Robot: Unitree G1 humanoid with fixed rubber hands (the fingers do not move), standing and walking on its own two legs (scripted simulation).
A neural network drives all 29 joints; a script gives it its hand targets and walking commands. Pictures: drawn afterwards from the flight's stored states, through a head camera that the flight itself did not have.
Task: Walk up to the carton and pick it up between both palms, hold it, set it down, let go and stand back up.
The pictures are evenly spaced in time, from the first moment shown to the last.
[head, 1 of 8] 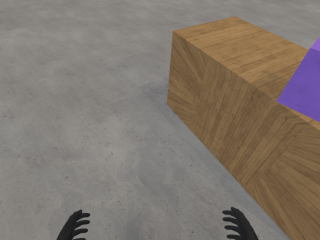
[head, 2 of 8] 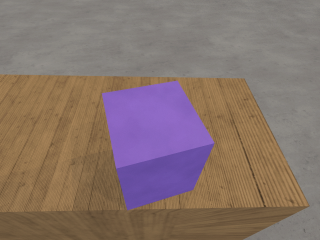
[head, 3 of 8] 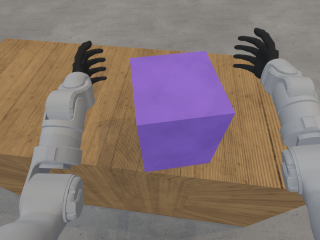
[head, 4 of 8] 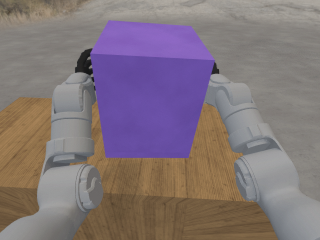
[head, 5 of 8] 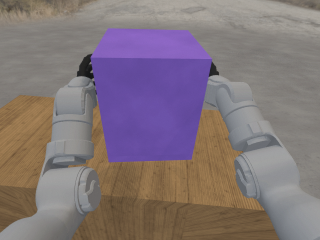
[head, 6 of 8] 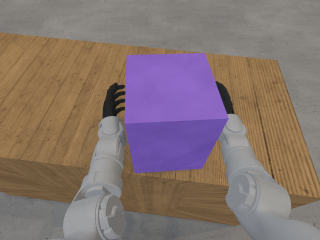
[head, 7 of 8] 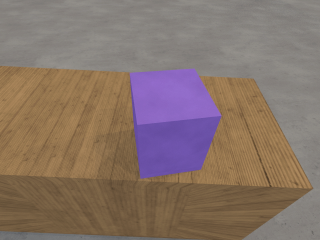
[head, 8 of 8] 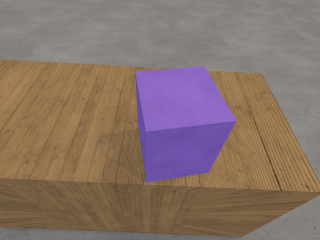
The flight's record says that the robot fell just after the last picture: no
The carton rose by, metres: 0.25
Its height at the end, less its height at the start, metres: +0.00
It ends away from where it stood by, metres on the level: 0.01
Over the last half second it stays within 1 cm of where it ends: yes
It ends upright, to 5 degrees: yes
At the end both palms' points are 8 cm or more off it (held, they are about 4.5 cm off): yes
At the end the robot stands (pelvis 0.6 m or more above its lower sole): yes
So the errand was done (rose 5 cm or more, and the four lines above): yes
